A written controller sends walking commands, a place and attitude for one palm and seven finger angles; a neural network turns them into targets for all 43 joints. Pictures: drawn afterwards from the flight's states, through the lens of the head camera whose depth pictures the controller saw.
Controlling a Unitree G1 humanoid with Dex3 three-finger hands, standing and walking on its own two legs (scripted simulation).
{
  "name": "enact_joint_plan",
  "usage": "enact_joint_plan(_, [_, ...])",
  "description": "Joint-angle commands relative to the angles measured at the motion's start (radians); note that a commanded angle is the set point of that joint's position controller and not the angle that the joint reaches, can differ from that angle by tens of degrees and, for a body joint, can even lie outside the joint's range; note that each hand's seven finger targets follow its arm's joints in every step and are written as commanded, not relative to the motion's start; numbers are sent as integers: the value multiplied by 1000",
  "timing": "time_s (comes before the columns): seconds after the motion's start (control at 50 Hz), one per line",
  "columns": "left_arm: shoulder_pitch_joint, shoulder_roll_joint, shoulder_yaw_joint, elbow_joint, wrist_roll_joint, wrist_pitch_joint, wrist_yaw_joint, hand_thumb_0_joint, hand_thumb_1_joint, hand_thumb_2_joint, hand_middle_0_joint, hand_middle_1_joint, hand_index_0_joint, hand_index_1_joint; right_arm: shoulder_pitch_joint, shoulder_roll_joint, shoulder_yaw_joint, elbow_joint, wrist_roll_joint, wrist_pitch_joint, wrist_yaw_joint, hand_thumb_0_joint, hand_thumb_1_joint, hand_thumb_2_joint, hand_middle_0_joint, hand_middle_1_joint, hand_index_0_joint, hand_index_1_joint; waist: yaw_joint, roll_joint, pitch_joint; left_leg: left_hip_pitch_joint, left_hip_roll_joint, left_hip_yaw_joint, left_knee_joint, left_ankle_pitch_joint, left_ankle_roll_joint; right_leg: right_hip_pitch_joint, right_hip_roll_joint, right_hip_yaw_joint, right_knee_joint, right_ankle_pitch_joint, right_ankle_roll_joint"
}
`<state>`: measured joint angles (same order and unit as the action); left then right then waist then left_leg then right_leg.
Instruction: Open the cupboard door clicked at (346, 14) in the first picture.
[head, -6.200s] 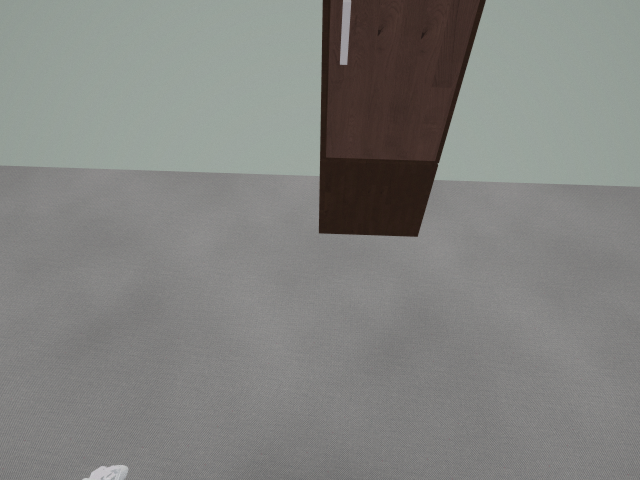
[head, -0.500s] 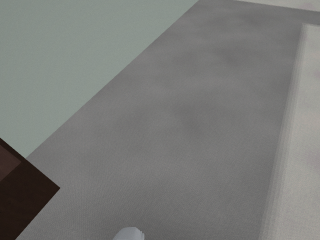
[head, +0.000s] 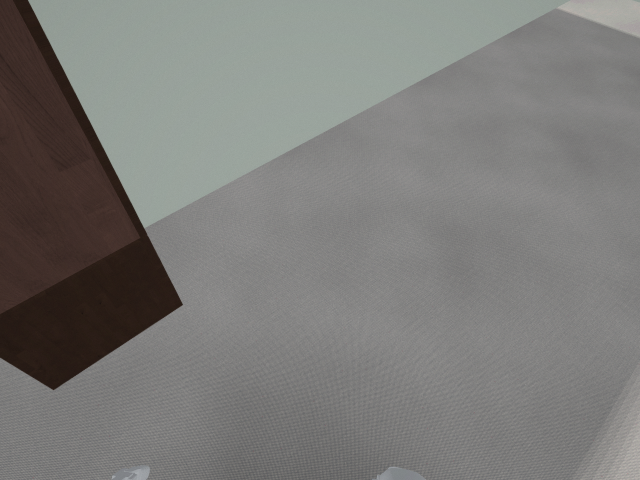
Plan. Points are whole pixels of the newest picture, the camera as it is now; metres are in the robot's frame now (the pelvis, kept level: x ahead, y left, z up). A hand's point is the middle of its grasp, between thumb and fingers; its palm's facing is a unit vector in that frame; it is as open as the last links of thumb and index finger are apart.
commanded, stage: turn to face it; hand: left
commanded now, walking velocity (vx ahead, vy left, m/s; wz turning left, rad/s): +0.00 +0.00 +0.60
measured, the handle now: out of the picture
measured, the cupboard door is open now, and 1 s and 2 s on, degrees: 0 0 0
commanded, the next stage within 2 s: take the last steps up to it in 1.16 s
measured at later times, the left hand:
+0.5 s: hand out of the picture -0.02 +0.19 -0.17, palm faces +0.33 -0.91 -0.25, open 7.4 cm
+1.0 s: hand out of the picture -0.03 +0.22 -0.15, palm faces +0.55 -0.79 -0.27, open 7.4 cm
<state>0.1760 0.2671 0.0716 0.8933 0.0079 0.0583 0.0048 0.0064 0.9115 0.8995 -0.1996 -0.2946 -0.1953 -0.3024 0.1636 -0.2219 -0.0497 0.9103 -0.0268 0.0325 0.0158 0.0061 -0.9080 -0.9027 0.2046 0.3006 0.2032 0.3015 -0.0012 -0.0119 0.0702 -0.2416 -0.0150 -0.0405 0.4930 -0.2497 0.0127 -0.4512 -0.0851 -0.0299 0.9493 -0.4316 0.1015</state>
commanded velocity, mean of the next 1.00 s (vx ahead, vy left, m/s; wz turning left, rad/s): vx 0.00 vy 0.00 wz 0.54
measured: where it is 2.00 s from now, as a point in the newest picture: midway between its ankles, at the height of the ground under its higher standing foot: outside the picture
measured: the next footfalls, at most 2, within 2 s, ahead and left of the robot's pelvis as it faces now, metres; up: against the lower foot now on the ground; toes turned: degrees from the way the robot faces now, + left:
right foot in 0.12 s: +0.06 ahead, -0.14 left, +0.00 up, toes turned +1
left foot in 0.56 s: -0.03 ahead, +0.11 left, +0.00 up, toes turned +27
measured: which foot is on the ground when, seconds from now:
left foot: down 0.00-0.12, up 0.14-0.54, down 0.56-1.00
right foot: up 0.00-0.10, down 0.12-0.56, up 0.58-0.98, down 1.00-1.00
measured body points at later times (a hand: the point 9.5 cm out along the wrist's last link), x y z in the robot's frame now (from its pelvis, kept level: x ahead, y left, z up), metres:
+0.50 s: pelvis -0.02 -0.02 +0.00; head +0.02 -0.01 +0.44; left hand -0.04 +0.24 -0.15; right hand +0.14 -0.25 -0.15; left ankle -0.06 +0.10 -0.71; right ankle +0.02 -0.14 -0.74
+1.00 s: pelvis -0.02 -0.02 -0.01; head +0.01 -0.02 +0.44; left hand -0.06 +0.26 -0.13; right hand +0.18 -0.20 -0.16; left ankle -0.06 +0.09 -0.74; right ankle +0.05 -0.12 -0.74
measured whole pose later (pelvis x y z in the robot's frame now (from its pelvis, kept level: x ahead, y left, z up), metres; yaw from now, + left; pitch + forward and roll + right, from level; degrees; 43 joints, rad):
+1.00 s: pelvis -0.02 -0.02 -0.01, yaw +34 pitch +0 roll +1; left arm 0.15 0.23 0.04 0.86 0.00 0.03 0.01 0.00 0.91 0.90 -0.20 -0.29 -0.20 -0.30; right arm 0.20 -0.22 -0.06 0.92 -0.02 0.04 0.01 0.01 -0.91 -0.90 0.21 0.30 0.20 0.30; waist -0.03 0.02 0.05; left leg -0.31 -0.07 -0.10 0.55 -0.24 0.01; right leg -0.27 -0.03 -0.04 0.58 -0.32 0.07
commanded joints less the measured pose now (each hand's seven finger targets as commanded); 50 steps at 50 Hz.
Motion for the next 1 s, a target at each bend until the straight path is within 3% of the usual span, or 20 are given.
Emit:
enact_joint_plan(0.0, [-5, 58, 13, -100, -2, -34, 12, 0, 900, 900, -200, -300, -200, -300, -9, -227, -70, -77, 0, -7, -15, 0, -900, -900, 200, 300, 200, 300, -18, 193, -97, 37, 221, -260, -106, 383, 146, 73, 42, -6, -175, 1, -12])
enact_joint_plan(0.06, [90, 75, 19, -84, -4, -52, 17, 0, 900, 900, -200, -300, -200, -300, -39, -214, -73, -92, 9, -3, -13, 0, -900, -900, 200, 300, 200, 300, 33, 162, -123, -77, 168, -271, 2, 334, 96, 289, 53, -18, -460, 184, -22])
enact_joint_plan(0.08, [129, 132, 30, -82, 6, -65, 22, 0, 900, 900, -200, -300, -200, -300, -28, -172, -69, -99, 17, -4, -8, 0, -900, -900, 200, 300, 200, 300, 51, 21, -142, -197, 95, -215, 125, 166, 36, 429, -58, 89, -603, 226, -49])
enact_joint_plan(0.1, [139, 232, 48, -85, 23, -72, 31, 0, 900, 900, -200, -300, -200, -300, 0, -90, -54, -127, 19, -6, -3, 0, -900, -900, 200, 300, 200, 300, 52, -312, -143, -388, -67, -12, 384, -286, -54, 511, -361, 387, -673, 341, -166])
enact_joint_plan(0.12, [135, 227, 41, -94, 12, -66, 31, 0, 900, 900, -200, -300, -200, -300, -14, -145, -67, -126, 6, 1, -7, 0, -900, -900, 200, 300, 200, 300, 57, -257, -153, -356, -19, -54, 571, -361, -48, 388, -424, 383, -672, 360, -241])
enact_joint_plan(0.18, [-38, 123, 16, -127, 11, -61, 31, 0, 900, 900, -200, -300, -200, -300, 14, -135, -72, -67, 3, 25, 14, 0, -900, -900, 200, 300, 200, 300, -25, -144, -31, -330, 41, -27, 773, -160, -59, 202, -270, 164, -674, 217, -202])
enact_joint_plan(0.22, [-39, 102, 8, -129, 15, -68, 31, 0, 900, 900, -200, -300, -200, -300, 35, -117, -64, -48, 2, 30, 22, 0, -900, -900, 200, 300, 200, 300, -27, -167, -28, -317, 47, 12, 758, -104, -77, 215, -230, 59, -662, 276, -187])
enact_joint_plan(0.34, [83, 149, 19, -71, 21, -61, 31, 0, 900, 900, -200, -300, -200, -300, -68, -93, -45, -67, 9, 30, 23, 0, -900, -900, 200, 300, 200, 300, 39, -153, -43, -272, 56, 92, 488, -180, -93, 328, -278, -12, -629, 423, -221])
enact_joint_plan(0.42, [87, 177, 32, -56, 25, -55, 29, 0, 900, 900, -200, -300, -200, -300, -69, -84, -34, -75, 17, 15, 21, 0, -900, -900, 200, 300, 200, 300, 48, -200, -83, -183, 55, 137, 313, -219, -74, 341, -311, -43, -569, 504, -230])
enact_joint_plan(0.48, [81, 177, 37, -40, 18, -46, 23, 0, 900, 900, -200, -300, -200, -300, -2, -95, -33, -66, 15, 2, 15, 0, -900, -900, 200, 300, 200, 300, 12, -169, -126, -53, 44, 164, 88, -90, -59, 335, -297, -115, -443, 525, -174])
enact_joint_plan(0.5, [79, 165, 39, -43, 9, -41, 20, 0, 900, 900, -200, -300, -200, -300, 48, -125, -40, -53, 13, -7, 15, 0, -900, -900, 200, 300, 200, 300, -20, -91, -152, 74, 54, 144, -57, 45, -44, 260, -275, -151, -331, 478, -127])
enact_joint_plan(0.54, [28, 58, 11, -117, 4, -32, 9, 0, 900, 900, -200, -300, -200, -300, 157, -318, -85, -44, 9, -15, 2, 0, -900, -900, 200, 300, 200, 300, -82, 355, -158, 267, 443, -352, -151, 606, 170, -163, -64, -147, 59, -265, 0])
enact_joint_plan(0.56, [-47, 75, 9, -125, 13, -21, 18, 0, 900, 900, -200, -300, -200, -300, 202, -301, -83, -11, 7, -17, -10, 0, -900, -900, 200, 300, 200, 300, -108, 268, -166, 233, 438, -354, -138, 576, 203, -176, -62, -37, 172, -230, -13])
enact_joint_plan(0.58, [-68, 66, 14, -115, 8, -22, 19, 0, 900, 900, -200, -300, -200, -300, 167, -285, -77, -15, 7, -17, -22, 0, -900, -900, 200, 300, 200, 300, -87, 272, -153, 201, 392, -324, -129, 512, 191, -195, -61, -1, 218, -169, -13])
enact_joint_plan(0.66, [12, 80, 22, -56, 8, -25, 4, 0, 900, 900, -200, -300, -200, -300, 3, -202, -48, -67, 7, -25, -23, 0, -900, -900, 200, 300, 200, 300, -12, 169, -95, 86, 237, -158, -154, 389, 128, -102, -41, 8, 193, 33, -4])
enact_joint_plan(0.8, [-39, 62, 11, -85, 4, -29, 11, 0, 900, 900, -200, -300, -200, -300, 51, -208, -60, -53, 3, -16, -21, 0, -900, -900, 200, 300, 200, 300, -43, 158, -114, 140, 240, -247, -141, 387, 164, -51, 10, 9, -25, -13, -1])
enact_joint_plan(0.88, [-10, 52, 4, -88, -2, -37, 18, 0, 900, 900, -200, -300, -200, -300, 30, -204, -62, -59, 0, -8, -19, 0, -900, -900, 200, 300, 200, 300, -27, 188, -120, 77, 224, -292, -101, 450, 160, 81, 49, 0, -197, -8, -19])
enact_joint_plan(0.94, [77, 60, 7, -65, -4, -52, 24, 0, 900, 900, -200, -300, -200, -300, 7, -184, -61, -69, 9, -6, -17, 0, -900, -900, 200, 300, 200, 300, 19, 146, -140, -33, 169, -279, -21, 387, 106, 286, 57, -14, -473, 188, -31])
enact_joint_plan(0.96, [110, 99, 14, -59, 3, -61, 30, 0, 900, 900, -200, -300, -200, -300, 14, -148, -57, -71, 17, -8, -13, 0, -900, -900, 200, 300, 200, 300, 34, 51, -144, -137, 115, -238, 64, 235, 55, 402, -25, 62, -591, 246, -51])
enact_joint_plan(0.98, [124, 190, 31, -59, 20, -72, 38, 0, 900, 900, -200, -300, -200, -300, 34, -81, -45, -87, 24, -9, -7, 0, -900, -900, 200, 300, 200, 300, 33, -215, -148, -319, -33, -62, 271, -107, -28, 502, -284, 325, -658, 357, -144])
